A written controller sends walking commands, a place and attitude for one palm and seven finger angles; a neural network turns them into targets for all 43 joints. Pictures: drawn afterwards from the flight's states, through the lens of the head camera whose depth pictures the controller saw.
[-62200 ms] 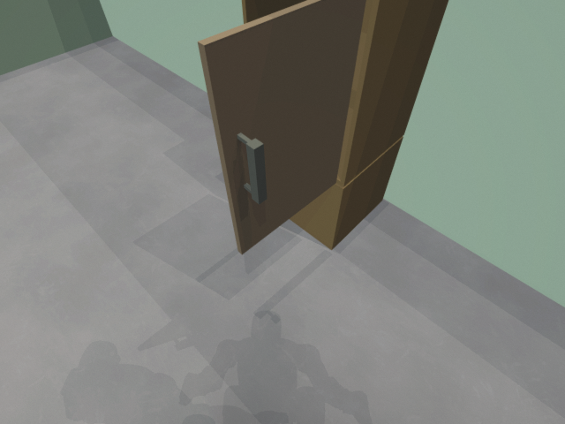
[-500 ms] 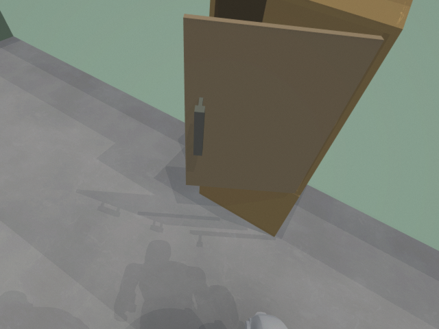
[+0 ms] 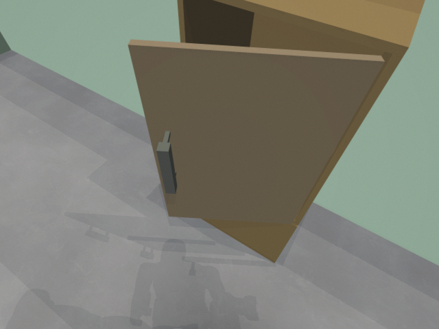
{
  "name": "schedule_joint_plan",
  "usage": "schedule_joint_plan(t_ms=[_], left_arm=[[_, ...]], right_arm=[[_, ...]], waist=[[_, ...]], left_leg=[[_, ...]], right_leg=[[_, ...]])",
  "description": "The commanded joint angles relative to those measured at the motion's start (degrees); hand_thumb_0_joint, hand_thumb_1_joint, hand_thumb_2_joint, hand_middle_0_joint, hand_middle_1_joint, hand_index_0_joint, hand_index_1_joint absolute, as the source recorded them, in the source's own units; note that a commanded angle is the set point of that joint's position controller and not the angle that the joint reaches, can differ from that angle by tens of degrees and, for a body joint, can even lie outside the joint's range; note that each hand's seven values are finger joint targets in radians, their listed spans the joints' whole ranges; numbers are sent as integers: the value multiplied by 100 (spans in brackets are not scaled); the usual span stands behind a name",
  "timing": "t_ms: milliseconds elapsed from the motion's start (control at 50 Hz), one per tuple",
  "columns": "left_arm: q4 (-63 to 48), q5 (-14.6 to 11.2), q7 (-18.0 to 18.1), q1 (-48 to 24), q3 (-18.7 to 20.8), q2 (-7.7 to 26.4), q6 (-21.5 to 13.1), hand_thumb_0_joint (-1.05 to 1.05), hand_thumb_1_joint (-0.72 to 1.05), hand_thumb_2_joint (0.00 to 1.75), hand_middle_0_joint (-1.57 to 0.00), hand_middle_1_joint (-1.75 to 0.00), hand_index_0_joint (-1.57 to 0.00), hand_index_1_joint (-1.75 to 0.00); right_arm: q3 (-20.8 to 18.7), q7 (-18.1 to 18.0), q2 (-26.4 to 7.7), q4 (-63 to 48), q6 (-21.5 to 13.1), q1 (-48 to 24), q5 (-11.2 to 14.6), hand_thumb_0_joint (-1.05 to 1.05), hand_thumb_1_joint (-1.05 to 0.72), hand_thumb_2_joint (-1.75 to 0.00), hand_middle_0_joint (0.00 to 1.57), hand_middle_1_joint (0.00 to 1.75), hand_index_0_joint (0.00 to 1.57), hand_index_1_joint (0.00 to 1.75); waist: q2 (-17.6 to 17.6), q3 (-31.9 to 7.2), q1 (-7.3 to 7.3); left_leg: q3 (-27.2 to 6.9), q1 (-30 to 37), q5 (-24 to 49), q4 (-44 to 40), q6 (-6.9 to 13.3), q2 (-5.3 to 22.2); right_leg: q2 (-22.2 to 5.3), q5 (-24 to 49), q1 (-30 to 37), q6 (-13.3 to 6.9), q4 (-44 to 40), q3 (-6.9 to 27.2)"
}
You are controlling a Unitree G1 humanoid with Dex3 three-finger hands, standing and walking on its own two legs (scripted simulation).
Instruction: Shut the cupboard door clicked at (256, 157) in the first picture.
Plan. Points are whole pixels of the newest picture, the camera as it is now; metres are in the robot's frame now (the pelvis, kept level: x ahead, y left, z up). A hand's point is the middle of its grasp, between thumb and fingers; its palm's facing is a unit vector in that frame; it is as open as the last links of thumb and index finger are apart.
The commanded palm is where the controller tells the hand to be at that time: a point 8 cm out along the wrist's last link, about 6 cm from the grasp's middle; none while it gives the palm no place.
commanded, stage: come to a stop and stand still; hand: left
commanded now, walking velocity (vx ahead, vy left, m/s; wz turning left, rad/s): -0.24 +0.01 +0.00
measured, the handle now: (169, 163) +0.46 +0.15 -0.02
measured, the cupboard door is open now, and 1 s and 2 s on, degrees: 29 29 29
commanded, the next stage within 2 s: look again from close up in 1.02 s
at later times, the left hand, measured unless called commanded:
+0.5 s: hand out of the picture +0.01 +0.15 -0.16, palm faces +0.00 -0.97 -0.24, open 7.4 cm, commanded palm none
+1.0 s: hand out of the picture -0.06 +0.13 -0.17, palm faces +0.03 -0.99 -0.16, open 7.4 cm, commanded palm none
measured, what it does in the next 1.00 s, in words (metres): steps on the spot: right foot, then left foot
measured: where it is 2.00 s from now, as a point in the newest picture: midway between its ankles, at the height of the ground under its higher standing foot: outside the picture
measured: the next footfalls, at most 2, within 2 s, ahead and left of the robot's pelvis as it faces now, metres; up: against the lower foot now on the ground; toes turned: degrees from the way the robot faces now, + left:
right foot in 0.32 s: +0.00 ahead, -0.15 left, +0.00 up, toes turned -1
left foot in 0.54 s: +0.00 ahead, +0.08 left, +0.00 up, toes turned +2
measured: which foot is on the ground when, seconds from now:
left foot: down 0.00-0.34, up 0.36-0.52, down 0.54-1.00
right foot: down 0.00-0.06, up 0.08-0.30, down 0.32-1.00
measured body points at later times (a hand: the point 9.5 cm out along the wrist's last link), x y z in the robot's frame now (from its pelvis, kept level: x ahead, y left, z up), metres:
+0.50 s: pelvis -0.02 -0.04 +0.00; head +0.01 -0.05 +0.45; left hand +0.01 +0.20 -0.15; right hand +0.05 -0.29 -0.15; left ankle -0.03 +0.08 -0.71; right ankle -0.04 -0.15 -0.73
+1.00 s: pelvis -0.04 -0.03 +0.01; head -0.04 -0.02 +0.46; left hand -0.06 +0.19 -0.15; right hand -0.06 -0.25 -0.14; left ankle -0.04 +0.08 -0.73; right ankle -0.04 -0.15 -0.73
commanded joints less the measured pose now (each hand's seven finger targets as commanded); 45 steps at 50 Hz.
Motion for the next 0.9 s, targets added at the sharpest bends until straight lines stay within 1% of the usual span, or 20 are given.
schedule_joint_plan(t_ms=[0,20,40,60,100,160,220,260,280,300,320,340,380,440,480,520,540,620,680,880], left_arm=[[-469,-21,166,351,155,629,122,0,90,90,-20,-30,-20,-30],[-524,-40,157,370,144,630,176,0,90,90,-20,-30,-20,-30],[-556,-58,138,338,160,689,236,0,90,90,-20,-30,-20,-30],[-565,-55,130,325,196,679,295,0,90,90,-20,-30,-20,-30],[-630,-29,109,374,232,648,303,0,90,90,-20,-30,-20,-30],[-746,-36,87,366,228,570,300,0,90,90,-20,-30,-20,-30],[-780,-11,56,539,192,543,271,0,90,90,-20,-30,-20,-30],[-699,16,60,870,188,615,223,0,90,90,-20,-30,-20,-30],[-708,62,78,866,204,838,159,0,90,90,-20,-30,-20,-30],[-768,98,74,630,232,1215,124,0,90,90,-20,-30,-20,-30],[-846,89,30,388,211,1399,114,0,90,90,-20,-30,-20,-30],[-848,105,27,251,201,1302,81,0,90,90,-20,-30,-20,-30],[-735,68,42,50,148,1096,42,0,90,90,-20,-30,-20,-30],[-609,32,45,188,131,1125,16,0,90,90,-20,-30,-20,-30],[-486,-21,45,148,109,1065,19,0,90,90,-20,-30,-20,-30],[-425,-92,35,276,52,844,40,0,90,90,-20,-30,-20,-30],[-407,-71,46,301,36,778,69,0,90,90,-20,-30,-20,-30],[-161,-73,22,279,24,708,149,0,90,90,-20,-30,-20,-30],[-27,-55,1,349,8,675,126,0,90,90,-20,-30,-20,-30],[152,-49,13,601,-33,489,58,0,90,90,-20,-30,-20,-30]], right_arm=[[-166,-78,-945,-211,94,664,-38,0,-90,-90,20,30,20,30],[-166,-108,-991,-273,94,569,-20,0,-90,-90,20,30,20,30],[-175,-127,-1053,-329,99,490,-31,0,-90,-90,20,30,20,30],[-187,-159,-1114,-392,107,392,-73,0,-90,-90,20,30,20,30],[-217,-182,-1130,-533,125,143,-103,0,-90,-90,20,30,20,30],[-290,-168,-1216,-606,139,30,-92,0,-90,-90,20,30,20,30],[-322,-119,-1219,-595,141,-30,-64,0,-90,-90,20,30,20,30],[-320,-73,-1160,-624,153,-141,-3,0,-90,-90,20,30,20,30],[-298,-40,-938,-644,151,-103,38,0,-90,-90,20,30,20,30],[-248,17,-658,-720,165,-60,79,0,-90,-90,20,30,20,30],[-231,52,-627,-745,239,-160,63,0,-90,-90,20,30,20,30],[-228,41,-563,-751,294,-340,10,0,-90,-90,20,30,20,30],[-193,7,-596,-536,267,-96,24,0,-90,-90,20,30,20,30],[-125,7,-550,-307,180,128,63,0,-90,-90,20,30,20,30],[-83,-17,-518,-108,120,361,59,0,-90,-90,20,30,20,30],[-40,-54,-733,36,6,422,12,0,-90,-90,20,30,20,30],[-27,-54,-821,77,3,386,0,0,-90,-90,20,30,20,30],[41,-78,-738,304,-60,384,1,0,-90,-90,20,30,20,30],[40,-69,-646,368,-50,511,8,0,-90,-90,20,30,20,30],[53,-78,-456,517,-57,993,8,0,-90,-90,20,30,20,30]], waist=[[640,-323,-42],[1196,-424,-14],[1217,-512,-38],[1055,-527,-33],[798,-720,2],[579,-1026,-40],[690,-1047,3],[468,-1050,155],[-198,-865,130],[-1187,-579,1],[-1091,-325,2],[-1133,-161,1],[-1169,-241,-127],[-1053,-496,-51],[-991,-479,-113],[-256,-527,13],[-187,-439,63],[508,-230,161],[290,-18,146],[-199,228,35]], left_leg=[[-1057,1012,4165,-705,623,1203],[-1317,908,4700,-1020,927,1457],[-1492,915,4604,-1343,1160,1635],[-1562,994,4545,-1334,1345,1727],[-1393,1465,4816,-971,1501,1716],[-1162,1620,4368,-858,1345,1583],[-1017,1421,3745,-826,1135,1388],[-866,929,2490,-571,828,1097],[-696,489,1394,-215,496,651],[-192,-31,-396,158,116,-8],[-254,228,-1612,803,-11,-274],[-440,30,-1829,1233,21,-225],[-461,-69,-1585,1494,-7,-144],[-269,164,-1209,539,-68,-180],[-299,756,-250,-596,-54,-115],[-800,1281,1525,-1072,143,409],[-847,1025,1220,-1172,191,562],[-1007,565,622,-1625,260,505],[-917,502,-111,-1784,197,376],[-760,699,-328,-1817,178,261]], right_leg=[[-747,1410,-391,64,382,500],[-517,115,-238,206,920,335],[-336,-1336,-402,246,1694,500],[-270,-1797,-688,231,2359,741],[-215,-1831,-1134,239,2836,960],[-186,-1531,-981,293,2501,901],[-170,-771,-404,281,1246,634],[-229,402,327,253,53,633],[-630,1297,503,85,-629,1329],[-1667,1699,268,-336,-971,2309],[-2204,1569,-536,-798,-1293,2556],[-2025,2202,-584,-921,-1187,2505],[-1760,3294,-154,-942,-792,2079],[-1467,3881,503,-784,-408,1644],[-1312,3209,384,-540,-290,1569],[-842,2046,124,-79,-319,1339],[-709,1349,267,23,-548,1277],[-590,644,684,64,-625,1114],[-623,446,594,32,-888,1178],[-648,111,119,49,-1159,1288]])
